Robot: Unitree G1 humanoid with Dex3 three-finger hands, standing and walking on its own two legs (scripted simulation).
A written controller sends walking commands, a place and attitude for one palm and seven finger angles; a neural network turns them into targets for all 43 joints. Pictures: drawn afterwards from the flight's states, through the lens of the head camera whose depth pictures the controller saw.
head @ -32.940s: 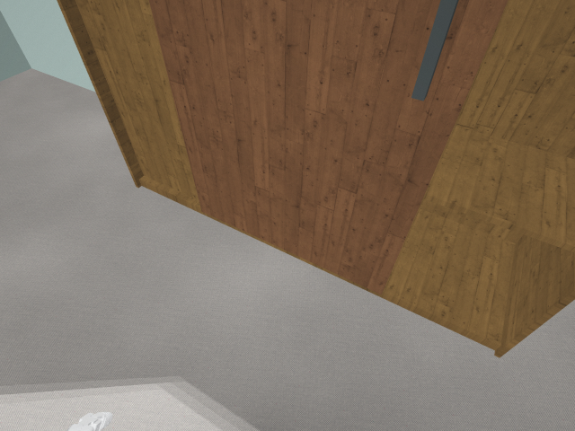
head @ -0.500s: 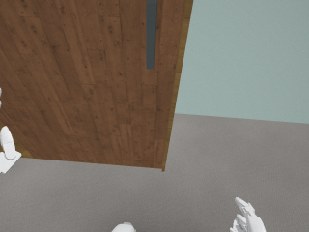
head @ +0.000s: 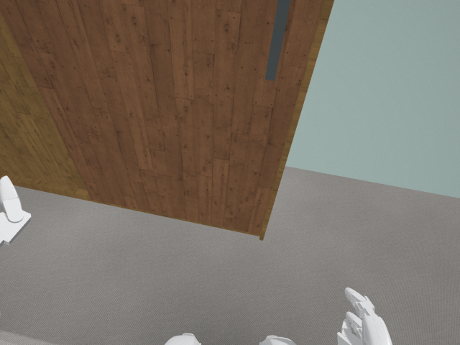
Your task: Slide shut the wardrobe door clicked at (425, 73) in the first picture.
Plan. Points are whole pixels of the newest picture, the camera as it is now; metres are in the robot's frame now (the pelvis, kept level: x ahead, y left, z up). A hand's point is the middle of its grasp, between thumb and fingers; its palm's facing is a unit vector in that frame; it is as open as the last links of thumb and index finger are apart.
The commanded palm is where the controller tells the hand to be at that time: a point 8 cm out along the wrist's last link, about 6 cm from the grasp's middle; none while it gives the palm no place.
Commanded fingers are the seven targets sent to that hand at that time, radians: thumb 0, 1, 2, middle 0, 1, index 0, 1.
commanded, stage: stop stepping back and stand still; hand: left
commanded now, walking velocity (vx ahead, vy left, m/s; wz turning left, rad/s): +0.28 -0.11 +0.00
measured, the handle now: (277, 36) +0.73 -0.04 +0.23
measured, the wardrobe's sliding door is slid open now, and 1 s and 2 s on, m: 0.00 0.00 0.00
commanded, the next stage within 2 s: let the arm hang, fingers relaxed in 1.26 s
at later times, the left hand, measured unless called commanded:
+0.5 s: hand out of the picture +0.14 +0.27 +0.18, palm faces +0.36 -0.83 -0.42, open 7.5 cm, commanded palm +0.08 +0.31 +0.20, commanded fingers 0.00 0.90 0.90 -0.20 -0.30 -0.20 -0.30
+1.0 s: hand (31, 249) +0.16 +0.24 +0.19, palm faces +0.35 -0.80 -0.50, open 7.5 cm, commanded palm +0.10 +0.29 +0.20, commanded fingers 0.00 0.90 0.90 -0.20 -0.30 -0.20 -0.30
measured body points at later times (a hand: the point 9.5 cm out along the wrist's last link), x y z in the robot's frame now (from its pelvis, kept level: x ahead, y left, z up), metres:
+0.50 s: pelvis -0.09 +0.03 +0.02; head -0.12 +0.04 +0.47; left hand +0.11 +0.31 +0.21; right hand +0.01 -0.23 -0.07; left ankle -0.05 +0.16 -0.72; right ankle -0.06 -0.07 -0.68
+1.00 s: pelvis -0.07 +0.01 +0.01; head -0.07 +0.00 +0.46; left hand +0.14 +0.28 +0.22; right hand +0.06 -0.23 -0.08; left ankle -0.04 +0.15 -0.71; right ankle -0.07 -0.07 -0.72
